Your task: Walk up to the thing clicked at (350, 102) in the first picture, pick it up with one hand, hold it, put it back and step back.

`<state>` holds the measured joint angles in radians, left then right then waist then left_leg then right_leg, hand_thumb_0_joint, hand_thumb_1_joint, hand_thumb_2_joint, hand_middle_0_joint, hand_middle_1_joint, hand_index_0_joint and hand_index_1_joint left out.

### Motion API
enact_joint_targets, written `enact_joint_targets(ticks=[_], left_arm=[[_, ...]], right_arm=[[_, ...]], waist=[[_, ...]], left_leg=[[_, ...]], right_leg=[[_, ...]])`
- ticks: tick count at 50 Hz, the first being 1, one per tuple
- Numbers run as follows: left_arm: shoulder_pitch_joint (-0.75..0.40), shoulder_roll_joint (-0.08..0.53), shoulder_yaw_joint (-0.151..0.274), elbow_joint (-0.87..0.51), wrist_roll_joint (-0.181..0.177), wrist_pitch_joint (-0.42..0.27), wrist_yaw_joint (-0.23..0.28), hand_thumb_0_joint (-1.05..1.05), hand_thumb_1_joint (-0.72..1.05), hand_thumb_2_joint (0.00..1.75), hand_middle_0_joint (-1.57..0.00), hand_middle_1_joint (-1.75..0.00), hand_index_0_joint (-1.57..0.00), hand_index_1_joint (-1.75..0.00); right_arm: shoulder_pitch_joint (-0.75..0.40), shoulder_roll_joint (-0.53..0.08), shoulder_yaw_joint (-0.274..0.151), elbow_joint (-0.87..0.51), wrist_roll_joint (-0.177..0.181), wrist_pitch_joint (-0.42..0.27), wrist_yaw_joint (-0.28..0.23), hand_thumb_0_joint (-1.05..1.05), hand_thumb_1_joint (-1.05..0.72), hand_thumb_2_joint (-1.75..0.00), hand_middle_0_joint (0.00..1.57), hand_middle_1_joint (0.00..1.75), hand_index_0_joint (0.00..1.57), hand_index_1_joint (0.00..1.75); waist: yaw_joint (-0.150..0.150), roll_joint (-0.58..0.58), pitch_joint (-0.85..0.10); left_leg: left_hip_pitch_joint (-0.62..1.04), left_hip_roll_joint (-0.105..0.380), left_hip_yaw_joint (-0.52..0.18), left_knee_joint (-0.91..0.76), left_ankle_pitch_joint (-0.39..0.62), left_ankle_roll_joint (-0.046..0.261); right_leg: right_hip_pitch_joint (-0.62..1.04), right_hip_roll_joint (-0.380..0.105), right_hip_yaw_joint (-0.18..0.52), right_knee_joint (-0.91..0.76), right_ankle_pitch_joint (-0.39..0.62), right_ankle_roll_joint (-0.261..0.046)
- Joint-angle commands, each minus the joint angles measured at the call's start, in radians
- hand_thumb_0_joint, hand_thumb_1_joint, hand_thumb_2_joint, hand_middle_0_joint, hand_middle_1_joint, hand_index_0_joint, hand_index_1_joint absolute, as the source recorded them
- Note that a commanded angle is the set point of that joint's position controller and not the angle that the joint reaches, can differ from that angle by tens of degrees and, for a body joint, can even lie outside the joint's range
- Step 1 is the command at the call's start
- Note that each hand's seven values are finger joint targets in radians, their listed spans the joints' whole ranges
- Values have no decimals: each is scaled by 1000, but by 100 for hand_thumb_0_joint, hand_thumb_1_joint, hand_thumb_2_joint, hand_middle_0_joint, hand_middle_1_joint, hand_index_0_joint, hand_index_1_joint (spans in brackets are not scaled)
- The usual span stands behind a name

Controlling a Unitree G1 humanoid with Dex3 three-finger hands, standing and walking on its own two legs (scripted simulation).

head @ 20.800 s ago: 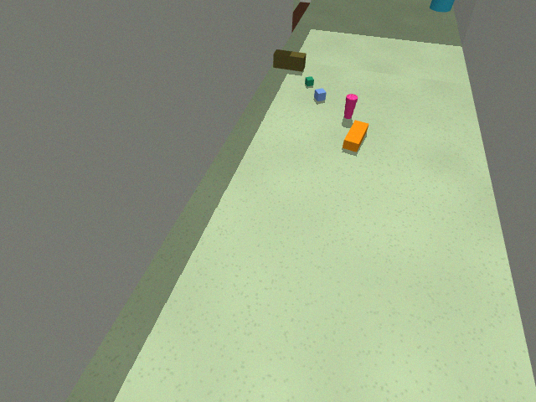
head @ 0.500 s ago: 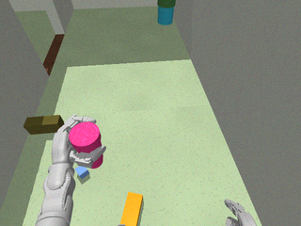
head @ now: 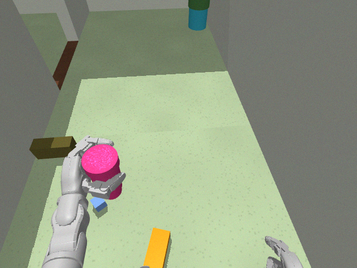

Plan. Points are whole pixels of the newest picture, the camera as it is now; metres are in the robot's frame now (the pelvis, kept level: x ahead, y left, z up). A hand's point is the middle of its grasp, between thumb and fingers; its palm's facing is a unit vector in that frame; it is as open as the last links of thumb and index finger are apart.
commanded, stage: hold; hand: left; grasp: from the side
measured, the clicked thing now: (106, 176) +0.33 +0.17 +0.02
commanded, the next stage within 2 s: crouch in 0.42 s
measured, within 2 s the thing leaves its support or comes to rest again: neither
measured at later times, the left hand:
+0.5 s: hand (105, 170) +0.32 +0.17 +0.05, palm faces +0.09 -1.00 +0.00, open 9.7 cm
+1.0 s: hand (113, 188) +0.34 +0.18 -0.07, palm faces +0.11 -0.99 +0.01, open 9.7 cm
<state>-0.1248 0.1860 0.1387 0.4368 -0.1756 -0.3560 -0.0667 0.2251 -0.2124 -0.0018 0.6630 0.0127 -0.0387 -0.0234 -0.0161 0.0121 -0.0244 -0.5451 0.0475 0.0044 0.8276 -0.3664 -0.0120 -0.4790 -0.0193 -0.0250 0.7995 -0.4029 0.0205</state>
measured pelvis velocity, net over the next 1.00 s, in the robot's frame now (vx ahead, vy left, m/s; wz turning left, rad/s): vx -0.02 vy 0.00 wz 0.00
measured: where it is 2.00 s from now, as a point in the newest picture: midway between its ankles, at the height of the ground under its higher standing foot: outside the picture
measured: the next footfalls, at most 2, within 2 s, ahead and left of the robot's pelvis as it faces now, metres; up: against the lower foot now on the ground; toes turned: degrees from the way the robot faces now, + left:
none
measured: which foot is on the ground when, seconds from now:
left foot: down 0.00-1.00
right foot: down 0.00-1.00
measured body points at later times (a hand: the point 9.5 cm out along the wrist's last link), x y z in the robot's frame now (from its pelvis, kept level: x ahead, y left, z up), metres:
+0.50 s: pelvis +0.00 +0.00 +0.00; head +0.03 +0.00 +0.45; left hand +0.31 +0.22 +0.06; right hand +0.13 -0.25 -0.11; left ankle +0.03 +0.12 -0.70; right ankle +0.00 -0.13 -0.70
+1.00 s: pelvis -0.02 +0.00 -0.06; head +0.09 +0.02 +0.37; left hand +0.33 +0.23 -0.07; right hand +0.11 -0.26 -0.17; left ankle +0.03 +0.13 -0.70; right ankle +0.00 -0.13 -0.70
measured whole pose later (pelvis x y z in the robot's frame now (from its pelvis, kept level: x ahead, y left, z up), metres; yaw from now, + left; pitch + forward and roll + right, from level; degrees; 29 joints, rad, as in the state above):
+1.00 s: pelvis -0.02 +0.00 -0.06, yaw +0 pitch +18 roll -2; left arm -0.28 0.22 0.23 0.75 -0.16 -0.63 -0.12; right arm 0.19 -0.23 -0.02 0.67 -0.03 -0.07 0.02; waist -0.06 -0.02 -0.10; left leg -1.03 0.05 -0.02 1.19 -0.47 -0.01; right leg -0.96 -0.02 -0.03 1.17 -0.52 0.02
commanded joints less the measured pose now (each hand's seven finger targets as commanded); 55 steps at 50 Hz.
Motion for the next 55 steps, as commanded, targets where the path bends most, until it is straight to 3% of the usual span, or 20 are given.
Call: enact_joint_targets(ticks=[1, 4, 5, 6, 8, 9, 15, 18, 22, 26, 27, 34, 36, 38, 43, 44, 48, 49, 52, 55], left_arm=[[-330, 121, 31, -254, -4, -89, -4, 0, 17, 121, -123, -138, -125, -138], [-346, 136, 39, -276, -5, -91, -10, 0, 21, 120, -124, -137, -125, -137], [-323, 112, 25, -259, -8, -85, -11, 0, 19, 119, -123, -137, -125, -137], [-309, 128, 48, -248, -11, -82, -7, 0, 19, 120, -123, -137, -125, -137], [-312, 126, 48, -221, -13, -80, -7, 0, 15, 120, -124, -138, -125, -138], [-316, 145, 77, -216, -15, -83, -2, 0, 16, 121, -124, -138, -125, -138], [-312, 132, 46, -264, -10, -91, -10, 0, 14, 121, -126, -140, -128, -140], [-273, 130, 57, -252, -14, -92, -8, 0, 15, 118, -123, -137, -124, -137], [-323, 128, 53, -267, -20, -92, -6, 0, 12, 118, -124, -138, -125, -138], [-317, 129, 52, -227, -8, -98, -8, 0, 21, 123, -127, -141, -128, -141], [-304, 128, 41, -229, -3, -96, -9, 0, 21, 117, -122, -133, -124, -133], [-272, 114, 73, -111, -3, -111, 3, 0, 22, 117, -126, -135, -127, -134], [-270, 83, 47, -58, 4, -131, -1, 0, 22, 117, -126, -135, -128, -134], [-306, 119, 91, -57, 5, -169, -3, 0, 22, 118, -124, -134, -126, -134], [-395, 134, 108, 2, 10, -278, -11, 0, 26, 120, -124, -136, -126, -135], [-417, 156, 131, 18, 6, -302, -20, 0, 23, 120, -123, -135, -124, -135], [-438, 155, 128, 147, 4, -386, -67, 0, 20, 119, -127, -137, -128, -137], [-451, 135, 106, 170, 2, -404, -77, 0, 20, 120, -127, -136, -128, -137], [-484, 196, 160, 230, -2, -445, -99, 0, 23, 122, -128, -137, -129, -138], [-507, 219, 190, 251, 0, -466, -107, 0, 21, 123, -128, -137, -129, -138]], right_arm=[[-35, -143, -54, -120, -4, -41, -14, 0, -91, -91, 20, 30, 20, 30], [-35, -140, -51, -123, -5, -43, -17, 0, -91, -90, 20, 30, 20, 30], [-29, -137, -50, -123, -7, -43, -16, 0, -91, -90, 20, 30, 20, 30], [-26, -143, -52, -120, -5, -45, -14, 0, -91, -91, 20, 30, 20, 30], [-27, -145, -54, -118, -3, -40, -12, 0, -92, -91, 20, 30, 20, 30], [-39, -145, -53, -121, -2, -38, -12, 0, -91, -91, 20, 30, 20, 30], [-43, -145, -54, -135, -2, -36, -9, 0, -92, -91, 20, 30, 20, 30], [-42, -141, -53, -134, 0, -35, -12, 0, -92, -91, 20, 30, 20, 30], [-39, -137, -48, -128, -1, -39, -15, 0, -93, -91, 20, 30, 20, 30], [-44, -139, -51, -125, -5, -38, -16, 0, -91, -91, 20, 30, 20, 30], [-46, -140, -51, -128, -5, -39, -18, 0, -88, -90, 20, 30, 20, 30], [-45, -144, -60, -114, -8, -41, -1, 0, -88, -90, 20, 30, 20, 30], [-40, -149, -66, -110, -11, -39, 4, 0, -88, -90, 20, 30, 20, 30], [-43, -145, -67, -105, -16, -43, 8, 0, -88, -90, 20, 30, 20, 30], [-29, -145, -69, -92, -33, -56, 22, 0, -88, -90, 20, 30, 20, 30], [-20, -150, -70, -88, -35, -58, 25, 0, -89, -91, 20, 30, 20, 30], [-23, -162, -68, -76, -46, -67, 34, 0, -90, -91, 20, 30, 20, 30], [-23, -167, -68, -80, -48, -67, 38, 0, -90, -91, 20, 30, 20, 30], [-12, -184, -61, -74, -57, -66, 45, 0, -90, -91, 20, 30, 20, 30], [-13, -203, -63, -83, -61, -50, 53, 0, -89, -91, 20, 30, 20, 30]], waist=[[-16, 22, -274], [-10, 44, -305], [-14, 24, -318], [-7, 21, -302], [-10, 5, -285], [0, 0, -260], [0, 28, -286], [4, 2, -303], [-11, 2, -289], [-9, 8, -264], [-11, 3, -268], [-11, -16, -211], [-27, -34, -191], [-22, -34, -230], [-44, -8, -347], [-49, -3, -374], [-57, 26, -457], [-67, 33, -482], [-49, 85, -569], [-26, 112, -616]], left_leg=[[178, -25, -3, -117, 179, 11], [199, -27, -3, -116, 186, 8], [205, -25, -7, -109, 214, 10], [189, -24, -7, -111, 221, 10], [169, -24, -6, -110, 212, 12], [150, -26, -4, -115, 185, 12], [174, -28, -4, -131, 152, 10], [171, -30, 1, -116, 190, 12], [165, -32, 6, -109, 183, 18], [155, -28, 1, -114, 149, 14], [154, -31, 4, -114, 144, 16], [66, -28, -5, -89, 94, 18], [34, -24, -11, -68, 75, 18], [-4, -29, -10, -28, 53, 22], [-102, -35, -13, 117, 54, 25], [-126, -33, -16, 154, 54, 28], [-278, -34, -37, 324, 37, 28], [-301, -31, -44, 362, 31, 28], [-388, -26, -70, 478, 85, 19], [-462, -23, -75, 544, 66, 15]], right_leg=[[36, 28, -12, -114, 240, -27], [48, 27, -12, -116, 242, -29], [60, 29, -15, -112, 269, -25], [68, 30, -17, -108, 274, -27], [58, 30, -16, -110, 268, -27], [51, 29, -15, -117, 243, -27], [55, 29, -15, -119, 210, -29], [83, 26, -13, -121, 248, -26], [70, 22, -4, -127, 258, -20], [38, 25, -10, -121, 212, -26], [42, 24, -6, -126, 211, -25], [-31, 26, -14, -88, 161, -30], [-81, 29, -18, -59, 140, -31], [-105, 24, -9, -33, 125, -30], [-238, 21, 2, 96, 129, -31], [-279, 22, 3, 129, 126, -32], [-480, 29, -5, 300, 85, -40], [-538, 31, -8, 343, 72, -43], [-687, 33, -26, 490, 72, -52], [-790, 39, -27, 580, 32, -57]])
